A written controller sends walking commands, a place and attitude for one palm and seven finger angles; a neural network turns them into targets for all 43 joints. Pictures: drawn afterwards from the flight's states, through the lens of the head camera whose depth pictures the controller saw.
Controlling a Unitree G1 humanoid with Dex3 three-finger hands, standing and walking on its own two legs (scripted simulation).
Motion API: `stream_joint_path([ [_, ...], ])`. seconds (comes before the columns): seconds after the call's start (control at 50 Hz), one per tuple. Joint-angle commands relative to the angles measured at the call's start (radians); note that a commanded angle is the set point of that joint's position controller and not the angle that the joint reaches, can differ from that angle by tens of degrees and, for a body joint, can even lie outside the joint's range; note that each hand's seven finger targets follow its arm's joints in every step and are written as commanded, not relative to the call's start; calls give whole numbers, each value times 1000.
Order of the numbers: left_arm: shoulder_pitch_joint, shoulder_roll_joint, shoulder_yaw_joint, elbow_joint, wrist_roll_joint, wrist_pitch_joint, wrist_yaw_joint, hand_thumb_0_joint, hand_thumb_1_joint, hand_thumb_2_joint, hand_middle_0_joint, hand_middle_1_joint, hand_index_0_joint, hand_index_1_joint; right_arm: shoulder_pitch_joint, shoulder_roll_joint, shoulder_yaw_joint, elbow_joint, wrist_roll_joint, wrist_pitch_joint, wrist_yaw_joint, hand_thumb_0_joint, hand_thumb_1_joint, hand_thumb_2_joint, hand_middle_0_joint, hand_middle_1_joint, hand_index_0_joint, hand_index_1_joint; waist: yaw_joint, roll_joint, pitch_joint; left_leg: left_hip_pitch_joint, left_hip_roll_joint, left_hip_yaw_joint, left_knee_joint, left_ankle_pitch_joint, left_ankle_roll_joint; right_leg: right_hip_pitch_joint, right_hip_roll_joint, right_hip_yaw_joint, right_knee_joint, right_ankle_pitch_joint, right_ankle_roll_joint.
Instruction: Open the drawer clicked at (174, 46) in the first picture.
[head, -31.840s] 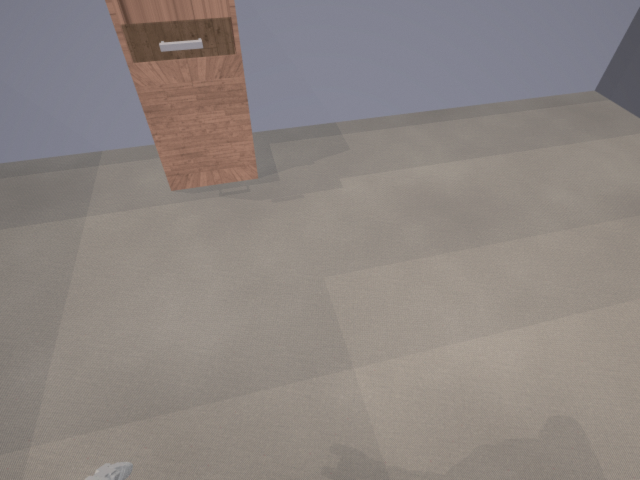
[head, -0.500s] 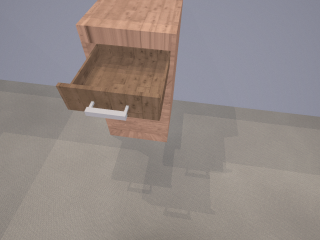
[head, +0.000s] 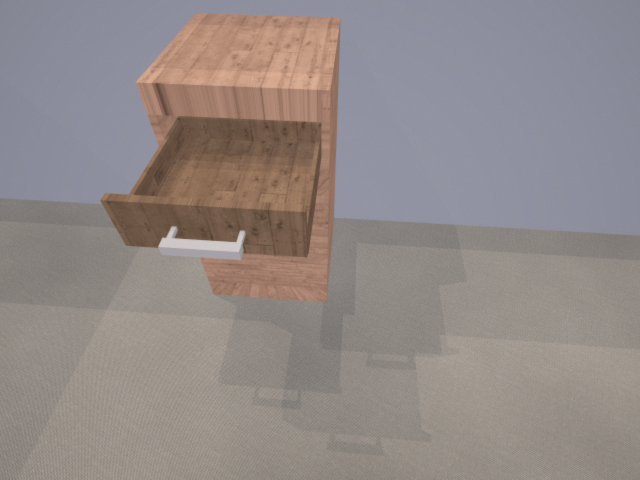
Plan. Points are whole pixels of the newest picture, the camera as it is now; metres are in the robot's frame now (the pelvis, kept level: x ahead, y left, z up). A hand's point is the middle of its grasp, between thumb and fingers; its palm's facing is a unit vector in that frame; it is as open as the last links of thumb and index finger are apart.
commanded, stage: let the arm hang, fingers relaxed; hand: left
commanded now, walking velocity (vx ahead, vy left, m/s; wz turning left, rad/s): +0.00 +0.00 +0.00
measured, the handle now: (204, 240) +0.54 +0.25 -0.08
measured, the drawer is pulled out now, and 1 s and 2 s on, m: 0.30 0.30 0.30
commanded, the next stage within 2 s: look to check the result in 0.10 s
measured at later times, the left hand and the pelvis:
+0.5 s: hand out of the picture -0.01 +0.15 -0.17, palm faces +0.05 -0.98 -0.17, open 7.4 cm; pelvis +0.01 -0.01 +0.00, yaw +0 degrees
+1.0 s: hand out of the picture +0.02 +0.14 -0.17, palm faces +0.04 -0.98 -0.19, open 7.3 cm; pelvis +0.03 -0.01 +0.00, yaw +0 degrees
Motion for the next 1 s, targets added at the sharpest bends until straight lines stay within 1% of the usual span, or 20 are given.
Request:
stream_joint_path([
  [0.0, 90, 98, 21, -10, -2, -11, 5, 0, 900, 900, -200, -300, -200, -300, 87, -71, -20, -5, 4, -14, -7, 0, -900, -900, 200, 300, 200, 300, 10, 11, 90, -81, 94, -114, -106, -20, 20, -17, -111, 137, -112, -54, -7],
  [0.06, 84, 92, 21, -9, 0, -11, 6, 0, 900, 900, -200, -300, -200, -300, 95, -69, -20, -5, 4, -12, -8, 0, -900, -900, 200, 300, 200, 300, 5, -6, 106, -81, 97, -117, -107, -28, 20, -31, -108, 134, -112, -65, -7],
  [0.14, 91, 88, 24, -6, 0, -11, 6, 0, 900, 900, -200, -300, -200, -300, 88, -70, -23, -5, 5, -12, -9, 0, -900, -900, 200, 300, 200, 300, 7, 8, 79, -57, 96, -113, -100, -26, 19, -30, -109, 137, -115, -72, -7],
  [0.18, 85, 88, 25, -5, -1, -12, 5, 0, 900, 900, -200, -300, -200, -300, 90, -71, -22, -4, 3, -13, -9, 0, -900, -900, 200, 300, 200, 300, 4, -8, 69, -55, 96, -113, -102, -15, 20, -16, -111, 135, -113, -55, -6],
  [0.2, 88, 86, 25, -5, -1, -12, 5, 0, 900, 900, -200, -300, -200, -300, 86, -72, -22, -6, 4, -14, -9, 0, -900, -900, 200, 300, 200, 300, 5, -1, 64, -48, 95, -111, -101, -8, 20, -15, -113, 136, -114, -50, -6],
  [0.22, 88, 89, 24, -2, -1, -12, 5, 0, 900, 900, -200, -300, -200, -300, 85, -73, -22, -5, 5, -13, -9, 0, -900, -900, 200, 300, 200, 300, 4, -14, 67, -45, 95, -108, -99, -8, 18, -15, -114, 137, -117, -53, -5],
  [0.26, 86, 84, 23, -1, -1, -13, 7, 0, 900, 900, -200, -300, -200, -300, 85, -71, -24, -5, 5, -12, -10, 0, -900, -900, 200, 300, 200, 300, 1, 2, 76, -41, 99, -107, -97, -5, 18, -27, -111, 138, -118, -52, -6],
  [0.4, 92, 84, 22, 4, -1, -14, 7, 0, 900, 900, -200, -300, -200, -300, 76, -74, -23, -2, 5, -8, -9, 0, -900, -900, 200, 300, 200, 300, 2, -12, 86, -36, 92, -101, -90, -2, 14, -31, -116, 147, -136, -70, -3],
  [0.46, 90, 85, 23, 3, -1, -15, 8, 0, 900, 900, -200, -300, -200, -300, 78, -72, -25, -1, 4, -8, -8, 0, -900, -900, 200, 300, 200, 300, 0, -18, 75, -26, 93, -99, -86, 2, 14, -27, -116, 148, -138, -69, -2],
  [0.5, 87, 87, 23, 1, -2, -16, 8, 0, 900, 900, -200, -300, -200, -300, 76, -74, -23, 0, 5, -9, -9, 0, -900, -900, 200, 300, 200, 300, 0, -17, 74, -28, 93, -98, -87, 16, 13, -16, -116, 147, -136, -49, -1],
  [0.52, 89, 83, 22, 2, -2, -16, 8, 0, 900, 900, -200, -300, -200, -300, 69, -75, -23, 1, 5, -10, -10, 0, -900, -900, 200, 300, 200, 300, 2, 3, 72, -24, 93, -95, -86, 23, 11, -17, -117, 149, -136, -39, -2],
  [0.66, 88, 85, 23, 5, -2, -19, 10, 0, 900, 900, -200, -300, -200, -300, 64, -76, -22, 3, 7, -16, -13, 0, -900, -900, 200, 300, 200, 300, 3, -9, 41, 2, 105, -96, -83, 89, 12, 22, -117, 133, -108, 79, -1],
  [0.68, 85, 84, 22, 3, -3, -19, 10, 0, 900, 900, -200, -300, -200, -300, 63, -79, -22, 4, 7, -15, -14, 0, -900, -900, 200, 300, 200, 300, 3, -1, 43, 0, 104, -95, -85, 85, 10, 26, -116, 136, -109, 82, -1],
  [0.7, 82, 85, 23, 5, -3, -18, 10, 0, 900, 900, -200, -300, -200, -300, 62, -76, -22, 3, 7, -15, -14, 0, -900, -900, 200, 300, 200, 300, 4, -19, 56, -8, 103, -95, -88, 75, 10, 23, -116, 134, -111, 75, 0],
  [0.72, 84, 85, 23, 5, -2, -18, 10, 0, 900, 900, -200, -300, -200, -300, 59, -78, -23, 5, 7, -14, -13, 0, -900, -900, 200, 300, 200, 300, 5, -11, 67, -10, 101, -91, -89, 68, 8, 17, -118, 136, -116, 67, 1],
  [0.76, 84, 86, 23, 5, -2, -19, 12, 0, 900, 900, -200, -300, -200, -300, 64, -76, -23, 7, 7, -11, -12, 0, -900, -900, 200, 300, 200, 300, 3, -24, 67, -8, 102, -90, -85, 65, 8, 19, -117, 135, -121, 62, 5],
  [0.78, 83, 84, 22, 6, -3, -18, 11, 0, 900, 900, -200, -300, -200, -300, 62, -78, -22, 7, 6, -12, -13, 0, -900, -900, 200, 300, 200, 300, 3, -13, 74, -9, 100, -91, -89, 64, 8, 17, -116, 140, -122, 60, 3],
  [0.84, 87, 88, 23, 4, -2, -19, 12, 0, 900, 900, -200, -300, -200, -300, 58, -79, -23, 6, 8, -11, -13, 0, -900, -900, 200, 300, 200, 300, 5, -8, 62, 0, 99, -89, -81, 72, 7, 21, -118, 136, -121, 71, 6],
  [0.92, 79, 89, 22, 3, -3, -18, 11, 0, 900, 900, -200, -300, -200, -300, 56, -81, -23, 10, 5, -10, -13, 0, -900, -900, 200, 300, 200, 300, 3, -1, 72, -3, 98, -88, -86, 61, 6, 21, -118, 143, -129, 55, 3],
  [0.98, 75, 91, 24, 2, -3, -18, 10, 0, 900, 900, -200, -300, -200, -300, 57, -81, -23, 9, 6, -11, -13, 0, -900, -900, 200, 300, 200, 300, 3, -12, 56, 7, 102, -89, -85, 75, 8, 28, -116, 138, -123, 70, 3],
])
